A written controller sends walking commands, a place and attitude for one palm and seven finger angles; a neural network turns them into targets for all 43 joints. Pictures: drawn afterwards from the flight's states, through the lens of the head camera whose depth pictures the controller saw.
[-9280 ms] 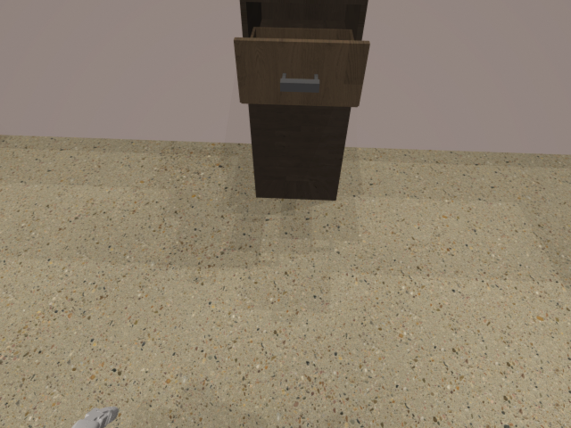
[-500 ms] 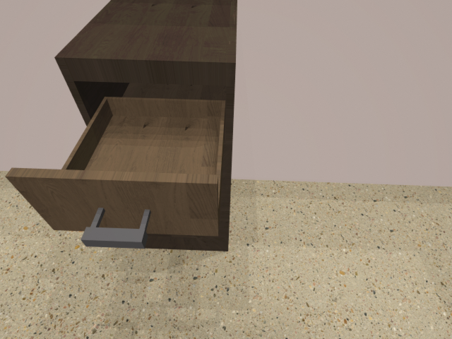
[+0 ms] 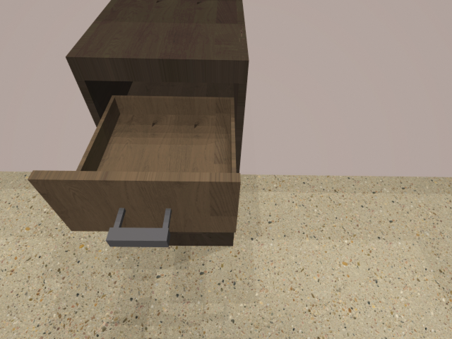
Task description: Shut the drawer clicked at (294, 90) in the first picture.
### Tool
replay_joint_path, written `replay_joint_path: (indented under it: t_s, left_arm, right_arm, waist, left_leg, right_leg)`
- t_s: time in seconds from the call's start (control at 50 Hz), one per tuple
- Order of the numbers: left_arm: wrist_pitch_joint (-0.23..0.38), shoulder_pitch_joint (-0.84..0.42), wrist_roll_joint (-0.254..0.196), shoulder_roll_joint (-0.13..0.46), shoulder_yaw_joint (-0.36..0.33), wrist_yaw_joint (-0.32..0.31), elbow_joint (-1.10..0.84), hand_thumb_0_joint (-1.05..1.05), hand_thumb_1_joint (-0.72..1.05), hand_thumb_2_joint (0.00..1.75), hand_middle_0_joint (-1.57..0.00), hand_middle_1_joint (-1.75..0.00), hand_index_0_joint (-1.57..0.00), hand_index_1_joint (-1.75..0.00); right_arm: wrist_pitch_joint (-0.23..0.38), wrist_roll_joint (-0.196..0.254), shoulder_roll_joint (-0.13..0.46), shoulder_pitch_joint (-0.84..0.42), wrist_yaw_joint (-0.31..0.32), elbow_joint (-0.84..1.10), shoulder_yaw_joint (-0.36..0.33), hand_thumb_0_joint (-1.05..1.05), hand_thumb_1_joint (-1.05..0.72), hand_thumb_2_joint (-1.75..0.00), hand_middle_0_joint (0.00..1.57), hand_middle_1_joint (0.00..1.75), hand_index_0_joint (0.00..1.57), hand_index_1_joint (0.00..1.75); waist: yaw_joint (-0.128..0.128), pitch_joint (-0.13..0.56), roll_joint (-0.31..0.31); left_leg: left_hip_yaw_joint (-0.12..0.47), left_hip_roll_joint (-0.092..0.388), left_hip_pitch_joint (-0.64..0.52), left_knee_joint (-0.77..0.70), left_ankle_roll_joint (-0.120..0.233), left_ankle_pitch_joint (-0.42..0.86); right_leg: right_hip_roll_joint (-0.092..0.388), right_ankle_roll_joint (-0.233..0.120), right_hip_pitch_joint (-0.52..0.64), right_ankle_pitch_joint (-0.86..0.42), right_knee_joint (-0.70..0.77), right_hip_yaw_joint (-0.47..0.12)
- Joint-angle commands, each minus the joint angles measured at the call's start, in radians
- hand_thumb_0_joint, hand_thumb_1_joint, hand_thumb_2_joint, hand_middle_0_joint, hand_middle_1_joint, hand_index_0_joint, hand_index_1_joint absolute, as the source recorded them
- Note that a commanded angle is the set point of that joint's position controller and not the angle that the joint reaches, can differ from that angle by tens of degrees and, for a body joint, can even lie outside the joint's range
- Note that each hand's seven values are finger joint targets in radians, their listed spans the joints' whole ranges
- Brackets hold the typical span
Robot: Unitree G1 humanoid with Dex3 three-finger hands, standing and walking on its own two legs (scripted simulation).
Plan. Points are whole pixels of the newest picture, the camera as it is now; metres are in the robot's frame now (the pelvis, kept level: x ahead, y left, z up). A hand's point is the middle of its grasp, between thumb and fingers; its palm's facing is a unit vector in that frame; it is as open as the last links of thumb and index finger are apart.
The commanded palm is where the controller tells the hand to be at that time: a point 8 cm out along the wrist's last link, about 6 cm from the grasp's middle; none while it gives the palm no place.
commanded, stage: come to a stop and stand still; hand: left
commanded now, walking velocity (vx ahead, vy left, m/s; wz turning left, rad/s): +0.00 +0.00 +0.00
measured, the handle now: (142, 225) +0.30 +0.18 +0.02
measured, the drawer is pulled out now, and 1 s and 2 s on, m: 0.30 0.30 0.29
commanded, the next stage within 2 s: look again from close up in 0.46 s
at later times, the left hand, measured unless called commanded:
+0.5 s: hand out of the picture -0.03 +0.18 -0.17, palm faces +0.00 -0.98 -0.19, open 7.4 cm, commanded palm none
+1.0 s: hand out of the picture -0.01 +0.16 -0.17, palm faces +0.00 -0.98 -0.18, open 7.4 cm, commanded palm none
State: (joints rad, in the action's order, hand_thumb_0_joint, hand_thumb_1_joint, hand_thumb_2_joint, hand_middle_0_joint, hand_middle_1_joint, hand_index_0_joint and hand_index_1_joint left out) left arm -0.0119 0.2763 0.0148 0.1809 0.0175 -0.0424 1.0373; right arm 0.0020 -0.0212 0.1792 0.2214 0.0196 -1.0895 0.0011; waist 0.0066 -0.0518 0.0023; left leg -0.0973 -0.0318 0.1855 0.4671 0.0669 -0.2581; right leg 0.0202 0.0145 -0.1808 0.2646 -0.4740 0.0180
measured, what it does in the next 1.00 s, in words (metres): stands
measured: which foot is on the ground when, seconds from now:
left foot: down 0.00-1.00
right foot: down 0.00-1.00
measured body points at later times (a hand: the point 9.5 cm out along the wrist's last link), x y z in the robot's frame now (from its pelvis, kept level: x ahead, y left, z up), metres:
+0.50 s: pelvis -0.01 +0.02 +0.00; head +0.00 +0.02 +0.45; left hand -0.02 +0.23 -0.16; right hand -0.01 -0.20 -0.16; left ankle +0.00 +0.07 -0.74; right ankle -0.01 -0.13 -0.74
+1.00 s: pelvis +0.00 +0.00 +0.00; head +0.01 +0.00 +0.45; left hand -0.01 +0.21 -0.16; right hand -0.01 -0.22 -0.16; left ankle +0.00 +0.07 -0.74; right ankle -0.01 -0.13 -0.74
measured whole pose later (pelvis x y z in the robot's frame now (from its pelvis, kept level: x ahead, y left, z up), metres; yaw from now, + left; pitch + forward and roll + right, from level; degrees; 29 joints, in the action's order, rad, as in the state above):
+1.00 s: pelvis +0.00 +0.00 +0.00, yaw -1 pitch -1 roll +0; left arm 0.00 0.30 0.02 0.12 0.02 -0.05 1.12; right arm 0.02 -0.01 0.14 0.27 0.03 -1.16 0.00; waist 0.00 -0.04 0.00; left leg -0.12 -0.04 0.17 0.40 0.07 -0.22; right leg 0.03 0.02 -0.19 0.24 -0.45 0.00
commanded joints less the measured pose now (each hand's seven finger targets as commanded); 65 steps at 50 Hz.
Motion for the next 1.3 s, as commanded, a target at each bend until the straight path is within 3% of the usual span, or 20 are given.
replay_joint_path:
  t_s: [0.0, 0.14, 0.22, 0.42, 0.7, 0.86, 0.96, 1.12, 1.14, 1.16, 1.18, 1.2, 1.22, 1.24, 1.26, 1.28]
  left_arm:
    - [0.019, 0.056, -0.002, 0.099, -0.019, -0.004, -0.022, 0.00, 0.90, 0.90, -0.20, -0.30, -0.20, -0.30]
    - [0.015, 0.076, 0.002, 0.076, -0.015, -0.004, 0.011, 0.00, 0.90, 0.90, -0.20, -0.30, -0.20, -0.30]
    - [0.014, 0.091, 0.003, 0.063, -0.015, -0.004, 0.025, 0.00, 0.90, 0.90, -0.20, -0.30, -0.20, -0.30]
    - [0.015, 0.108, 0.004, 0.040, -0.016, -0.006, 0.048, 0.00, 0.90, 0.90, -0.20, -0.30, -0.20, -0.30]
    - [0.023, 0.115, 0.001, 0.033, -0.018, -0.009, 0.061, 0.00, 0.90, 0.90, -0.20, -0.30, -0.20, -0.30]
    - [0.025, 0.112, 0.002, 0.027, -0.019, -0.008, 0.063, 0.00, 0.90, 0.90, -0.20, -0.30, -0.20, -0.30]
    - [0.028, 0.112, 0.000, 0.027, -0.019, -0.008, 0.061, 0.00, 0.90, 0.90, -0.20, -0.30, -0.20, -0.30]
    - [0.030, 0.108, 0.000, 0.031, -0.018, -0.007, 0.057, 0.00, 0.90, 0.90, -0.20, -0.30, -0.20, -0.30]
    - [0.049, 0.148, 0.014, 0.070, -0.018, -0.039, 0.082, 0.00, 0.90, 0.90, -0.20, -0.30, -0.20, -0.30]
    - [0.255, -0.549, -0.192, 0.282, -0.129, -0.041, -1.477, 0.00, 0.90, 0.90, -0.22, -0.32, -0.22, -0.32]
    - [0.195, -0.184, -0.115, 0.203, -0.103, -0.091, -1.265, 0.00, 0.90, 0.90, -0.24, -0.34, -0.24, -0.34]
    - [0.143, -0.120, -0.123, 0.144, -0.061, -0.147, -1.147, 0.00, 0.90, 0.90, -0.26, -0.37, -0.26, -0.37]
    - [0.039, 0.163, -0.115, -0.082, 0.071, -0.143, -0.940, 0.00, 0.90, 0.90, -0.28, -0.39, -0.28, -0.39]
    - [0.050, 0.053, -0.163, -0.084, 0.097, -0.121, -1.140, 0.00, 0.90, 0.90, -0.30, -0.41, -0.30, -0.41]
    - [0.094, 0.051, -0.166, -0.054, 0.079, -0.105, -1.207, 0.00, 0.90, 0.90, -0.32, -0.43, -0.32, -0.43]
    - [0.143, 0.057, -0.156, -0.039, 0.070, -0.097, -1.196, 0.00, 0.90, 0.90, -0.34, -0.45, -0.34, -0.45]
  right_arm:
    - [0.019, 0.009, 0.114, 0.031, 0.008, 0.033, -0.018, 0.00, -0.90, -0.90, 0.20, 0.30, 0.20, 0.30]
    - [0.017, 0.010, 0.104, 0.050, 0.009, 0.010, -0.018, 0.00, -0.90, -0.90, 0.20, 0.30, 0.20, 0.30]
    - [0.019, 0.009, 0.103, 0.061, 0.010, -0.001, -0.020, 0.00, -0.90, -0.90, 0.20, 0.30, 0.20, 0.30]
    - [0.022, 0.011, 0.088, 0.094, 0.013, -0.019, -0.023, 0.00, -0.90, -0.90, 0.20, 0.30, 0.20, 0.30]
    - [0.024, 0.013, 0.061, 0.113, 0.013, -0.039, -0.020, 0.00, -0.90, -0.90, 0.20, 0.30, 0.20, 0.30]
    - [0.022, 0.013, 0.052, 0.114, 0.013, -0.042, -0.018, 0.00, -0.90, -0.90, 0.20, 0.30, 0.20, 0.30]
    - [0.024, 0.012, 0.047, 0.119, 0.015, -0.045, -0.016, 0.00, -0.90, -0.90, 0.20, 0.30, 0.20, 0.30]
    - [0.021, 0.014, 0.046, 0.117, 0.013, -0.049, -0.015, 0.00, -0.90, -0.90, 0.20, 0.30, 0.20, 0.30]
    - [0.035, 0.021, 0.081, 0.043, 0.004, 0.037, -0.009, 0.00, -0.90, -0.90, 0.20, 0.30, 0.20, 0.30]
    - [0.171, 0.062, 0.262, 0.076, 0.049, 0.414, -0.033, 0.00, -0.90, -0.90, 0.20, 0.30, 0.20, 0.30]
    - [0.268, 0.062, 0.164, -0.028, 0.078, 0.359, 0.007, 0.00, -0.90, -0.90, 0.20, 0.30, 0.20, 0.30]
    - [0.301, 0.059, 0.177, -0.016, 0.077, 0.299, -0.020, 0.00, -0.90, -0.90, 0.20, 0.30, 0.20, 0.30]
    - [0.303, 0.074, 0.121, 0.022, 0.059, 0.293, -0.016, 0.00, -0.90, -0.90, 0.20, 0.30, 0.20, 0.30]
    - [0.314, 0.083, 0.169, 0.011, 0.056, 0.366, -0.012, 0.00, -0.90, -0.90, 0.20, 0.30, 0.20, 0.30]
    - [0.339, 0.079, 0.189, -0.021, 0.059, 0.402, -0.019, 0.00, -0.90, -0.90, 0.20, 0.30, 0.20, 0.30]
    - [0.360, 0.067, 0.195, -0.032, 0.058, 0.424, -0.025, 0.00, -0.90, -0.90, 0.20, 0.30, 0.20, 0.30]
  waist:
    - [-0.002, 0.024, 0.008]
    - [-0.006, -0.039, 0.005]
    - [-0.004, -0.031, 0.019]
    - [-0.007, -0.023, 0.000]
    - [-0.011, -0.011, -0.016]
    - [-0.012, -0.042, -0.011]
    - [-0.012, -0.016, -0.018]
    - [-0.011, -0.028, -0.028]
    - [0.015, -0.018, -0.108]
    - [-0.108, 0.522, 0.081]
    - [-0.013, 0.450, 0.236]
    - [-0.030, 0.344, 0.218]
    - [-0.038, 0.184, 0.136]
    - [-0.050, 0.080, 0.099]
    - [-0.055, 0.054, 0.082]
    - [-0.074, 0.009, 0.013]
  left_leg:
    - [0.159, 0.148, -0.029, -0.126, -0.010, 0.190]
    - [0.180, 0.152, 0.014, -0.189, -0.011, 0.035]
    - [0.195, 0.160, 0.011, -0.221, -0.010, -0.005]
    - [0.200, 0.164, -0.009, -0.229, -0.014, 0.027]
    - [0.158, 0.146, -0.033, -0.179, -0.015, 0.104]
    - [0.154, 0.143, -0.013, -0.184, -0.020, 0.057]
    - [0.144, 0.141, -0.035, -0.162, -0.020, 0.116]
    - [0.140, 0.139, -0.029, -0.160, -0.023, 0.091]
    - [0.127, 0.159, 0.064, 0.036, -0.046, 0.238]
    - [0.127, 0.041, -0.238, -0.063, -0.050, 0.234]
    - [0.110, 0.081, -0.225, -0.104, -0.061, 0.267]
    - [0.129, 0.088, -0.117, -0.119, -0.093, 0.171]
    - [0.143, 0.096, -0.019, -0.130, -0.073, 0.039]
    - [0.170, 0.086, 0.066, -0.116, -0.063, -0.054]
    - [0.171, 0.074, 0.088, -0.084, -0.055, -0.108]
    - [0.177, 0.060, 0.125, -0.042, -0.050, -0.126]
  right_leg:
    - [0.076, -0.029, -0.022, -0.123, 0.067, -0.074]
    - [0.073, -0.024, -0.046, -0.064, 0.081, -0.069]
    - [0.073, -0.020, -0.047, -0.060, 0.071, -0.058]
    - [0.075, -0.018, -0.058, -0.078, 0.064, -0.058]
    - [0.082, -0.027, -0.062, -0.114, 0.084, -0.085]
    - [0.080, -0.031, -0.079, -0.095, 0.094, -0.093]
    - [0.083, -0.035, -0.066, -0.127, 0.095, -0.102]
    - [0.083, -0.036, -0.074, -0.105, 0.112, -0.107]
    - [0.117, -0.029, -0.025, -0.346, 0.095, -0.095]
    - [0.003, -0.036, 0.042, -0.252, 0.002, -0.012]
    - [-0.021, -0.058, -0.009, -0.074, -0.053, 0.008]
    - [-0.013, -0.050, -0.055, 0.011, -0.065, 0.034]
    - [-0.008, -0.043, -0.127, 0.027, -0.050, 0.049]
    - [-0.005, -0.040, -0.140, 0.023, -0.036, 0.064]
    - [-0.005, -0.040, -0.165, 0.048, -0.015, 0.063]
    - [-0.009, -0.038, -0.210, 0.079, -0.010, 0.063]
